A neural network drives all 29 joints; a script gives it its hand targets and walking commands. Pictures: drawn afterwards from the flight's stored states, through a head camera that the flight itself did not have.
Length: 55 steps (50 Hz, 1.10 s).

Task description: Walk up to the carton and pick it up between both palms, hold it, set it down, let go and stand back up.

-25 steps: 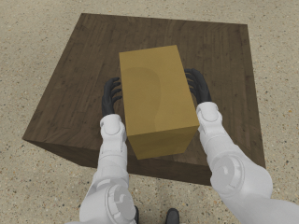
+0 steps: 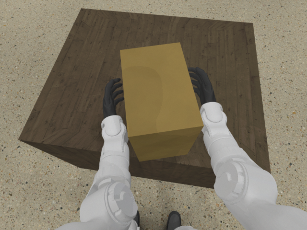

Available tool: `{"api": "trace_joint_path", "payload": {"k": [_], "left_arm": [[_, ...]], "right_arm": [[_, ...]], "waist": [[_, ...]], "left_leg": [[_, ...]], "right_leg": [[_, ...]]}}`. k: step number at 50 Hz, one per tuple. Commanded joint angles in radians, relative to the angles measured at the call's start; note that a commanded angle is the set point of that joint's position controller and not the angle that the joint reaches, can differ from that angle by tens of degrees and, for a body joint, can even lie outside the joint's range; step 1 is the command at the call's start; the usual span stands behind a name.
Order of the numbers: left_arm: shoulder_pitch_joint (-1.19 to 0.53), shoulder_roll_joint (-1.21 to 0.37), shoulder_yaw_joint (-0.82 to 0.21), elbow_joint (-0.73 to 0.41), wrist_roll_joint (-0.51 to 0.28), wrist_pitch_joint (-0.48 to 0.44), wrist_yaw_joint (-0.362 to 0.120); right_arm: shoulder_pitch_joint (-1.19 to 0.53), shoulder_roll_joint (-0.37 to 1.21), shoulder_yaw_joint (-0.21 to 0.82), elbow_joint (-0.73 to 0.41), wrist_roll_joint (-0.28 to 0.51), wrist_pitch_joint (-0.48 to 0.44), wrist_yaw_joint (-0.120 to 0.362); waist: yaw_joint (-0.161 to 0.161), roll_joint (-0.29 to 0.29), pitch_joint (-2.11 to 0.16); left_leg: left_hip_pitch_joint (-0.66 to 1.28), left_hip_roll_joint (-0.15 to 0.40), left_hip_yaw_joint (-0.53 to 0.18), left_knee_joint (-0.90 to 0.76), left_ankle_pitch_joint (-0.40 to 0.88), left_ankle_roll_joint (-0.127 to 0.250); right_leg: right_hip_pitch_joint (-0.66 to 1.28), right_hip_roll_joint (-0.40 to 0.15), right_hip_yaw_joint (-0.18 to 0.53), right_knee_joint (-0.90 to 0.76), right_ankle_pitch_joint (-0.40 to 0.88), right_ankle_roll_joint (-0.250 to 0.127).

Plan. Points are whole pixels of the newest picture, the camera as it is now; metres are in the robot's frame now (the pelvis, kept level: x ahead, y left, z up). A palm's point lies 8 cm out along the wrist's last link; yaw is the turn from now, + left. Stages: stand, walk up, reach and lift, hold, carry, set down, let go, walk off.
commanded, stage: set down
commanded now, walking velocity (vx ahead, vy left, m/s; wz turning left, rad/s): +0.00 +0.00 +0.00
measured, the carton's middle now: (157, 108) +0.42 +0.07 -0.05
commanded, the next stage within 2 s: none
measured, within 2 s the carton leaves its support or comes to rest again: neither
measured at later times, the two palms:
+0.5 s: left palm (102, 112) +0.37 +0.22 -0.01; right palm (202, 92) +0.46 -0.05 +0.01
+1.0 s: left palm (87, 105) +0.37 +0.25 +0.02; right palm (215, 76) +0.49 -0.07 +0.04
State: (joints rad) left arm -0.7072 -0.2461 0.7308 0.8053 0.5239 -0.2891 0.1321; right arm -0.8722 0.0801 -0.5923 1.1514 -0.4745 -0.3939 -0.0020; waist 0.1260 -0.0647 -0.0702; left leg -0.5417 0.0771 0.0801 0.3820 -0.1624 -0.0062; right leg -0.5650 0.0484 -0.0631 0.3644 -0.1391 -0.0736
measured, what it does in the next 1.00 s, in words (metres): stands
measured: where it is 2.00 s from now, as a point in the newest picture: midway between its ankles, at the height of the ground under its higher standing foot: outside the picture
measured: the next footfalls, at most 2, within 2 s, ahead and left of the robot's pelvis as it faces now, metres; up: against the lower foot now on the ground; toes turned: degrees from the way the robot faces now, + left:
none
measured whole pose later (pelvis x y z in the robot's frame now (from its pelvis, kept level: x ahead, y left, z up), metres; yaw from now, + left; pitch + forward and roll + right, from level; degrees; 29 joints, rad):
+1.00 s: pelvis -0.02 +0.01 -0.03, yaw +1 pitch +28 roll -1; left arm -0.83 0.00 0.23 1.06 -0.06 -0.23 0.18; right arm -1.13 -0.33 0.05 1.49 0.23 -0.28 0.06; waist 0.26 0.00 -0.26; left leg -0.87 0.09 0.04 0.63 -0.24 -0.04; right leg -0.85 0.04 -0.10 0.56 -0.19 -0.06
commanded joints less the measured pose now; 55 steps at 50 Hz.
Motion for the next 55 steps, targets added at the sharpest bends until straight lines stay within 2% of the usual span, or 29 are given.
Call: {"api": "trace_joint_path", "payload": {"k": [1, 7, 10, 13, 15, 17, 22, 28, 35, 41, 44, 48, 55], "left_arm": [[-0.28, -0.253, -0.144, 0.025, 0.048, 0.021, -0.045], [-0.269, -0.214, -0.122, -0.001, 0.052, 0.044, -0.04], [-0.264, -0.115, -0.095, -0.004, 0.036, 0.036, -0.011], [-0.282, 0.029, -0.09, -0.014, -0.02, 0.012, 0.045], [-0.307, 0.109, -0.137, -0.006, -0.092, 0.003, 0.087], [-0.335, 0.152, -0.204, 0.026, -0.171, 0.004, 0.11], [-0.396, 0.204, -0.344, 0.156, -0.335, -0.017, 0.114], [-0.431, 0.267, -0.446, 0.297, -0.471, -0.048, 0.097], [-0.458, 0.339, -0.509, 0.329, -0.567, -0.078, 0.068], [-0.496, 0.353, -0.555, 0.198, -0.628, -0.06, 0.059], [-0.487, 0.35, -0.543, 0.146, -0.621, -0.023, 0.05], [-0.468, 0.355, -0.496, 0.111, -0.575, 0.031, 0.044], [-0.482, 0.361, -0.457, 0.077, -0.527, 0.135, 0.059]], "right_arm": [[-0.333, 0.41, 0.19, 0.08, -0.073, 0.039, 0.096], [-0.327, 0.338, 0.17, 0.045, -0.072, 0.064, 0.103], [-0.341, 0.218, 0.168, 0.033, -0.027, 0.072, 0.083], [-0.395, 0.053, 0.198, 0.026, 0.091, 0.077, 0.042], [-0.441, -0.032, 0.262, 0.029, 0.198, 0.087, 0.013], [-0.47, -0.091, 0.33, 0.059, 0.288, 0.091, -0.007], [-0.543, -0.205, 0.466, 0.138, 0.451, 0.072, -0.019], [-0.607, -0.344, 0.584, 0.265, 0.593, 0.01, -0.017], [-0.656, -0.454, 0.621, 0.353, 0.653, -0.027, 0.006], [-0.718, -0.487, 0.637, 0.273, 0.701, 0.002, 0.044], [-0.723, -0.481, 0.642, 0.228, 0.712, 0.041, 0.06], [-0.709, -0.488, 0.639, 0.189, 0.71, 0.082, 0.068], [-0.698, -0.509, 0.636, 0.137, 0.714, 0.165, 0.061]], "waist": [[0.101, -0.038, -0.466], [0.108, -0.036, -0.488], [0.113, -0.033, -0.516], [0.124, -0.02, -0.585], [0.127, -0.003, -0.659], [0.128, -0.001, -0.706], [0.138, -0.014, -0.774], [0.137, -0.032, -0.79], [0.123, -0.054, -0.831], [0.121, -0.067, -0.943], [0.125, -0.09, -0.957], [0.136, -0.11, -0.915], [0.14, -0.108, -0.804]], "left_leg": [[-0.108, -0.063, 0.088, 0.011, 0.293, 0.065], [-0.071, -0.064, 0.093, 0.023, 0.331, 0.059], [-0.055, -0.066, 0.095, 0.027, 0.361, 0.052], [-0.048, -0.068, 0.088, 0.046, 0.41, 0.042], [-0.064, -0.07, 0.077, 0.077, 0.421, 0.033], [-0.074, -0.068, 0.066, 0.115, 0.409, 0.025], [-0.123, -0.063, 0.052, 0.216, 0.375, -0.002], [-0.159, -0.06, 0.043, 0.292, 0.389, -0.045], [-0.208, -0.061, 0.044, 0.324, 0.381, -0.069], [-0.219, -0.06, 0.04, 0.319, 0.397, -0.072], [-0.22, -0.061, 0.037, 0.299, 0.395, -0.063], [-0.208, -0.059, 0.038, 0.246, 0.377, -0.053], [-0.13, -0.055, 0.035, 0.152, 0.337, -0.05]], "right_leg": [[0.553, -0.064, 0.064, 0.058, 0.217, 0.045], [0.532, -0.056, 0.063, 0.058, 0.21, 0.038], [0.517, -0.047, 0.068, 0.052, 0.222, 0.036], [0.492, -0.025, 0.08, 0.05, 0.238, 0.032], [0.471, -0.005, 0.087, 0.059, 0.23, 0.029], [0.432, 0.005, 0.087, 0.079, 0.196, 0.029], [0.342, 0.01, 0.091, 0.157, 0.138, 0.024], [0.247, 0.016, 0.078, 0.231, 0.144, 0.034], [0.222, 0.021, 0.061, 0.277, 0.196, 0.053], [0.281, 0.025, 0.054, 0.28, 0.281, 0.068], [0.335, 0.02, 0.058, 0.267, 0.321, 0.076], [0.408, 0.009, 0.07, 0.232, 0.347, 0.087], [0.474, 0.003, 0.079, 0.154, 0.31, 0.081]]}}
